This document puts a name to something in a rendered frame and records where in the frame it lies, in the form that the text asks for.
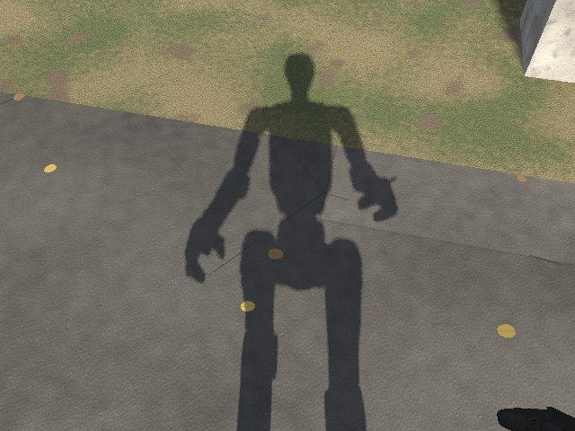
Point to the robot right hand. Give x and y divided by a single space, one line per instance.
549 419

